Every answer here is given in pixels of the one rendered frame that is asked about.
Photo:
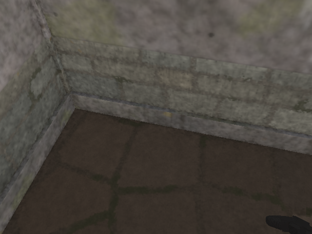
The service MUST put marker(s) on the robot right hand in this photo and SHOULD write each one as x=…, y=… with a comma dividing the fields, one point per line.
x=292, y=224

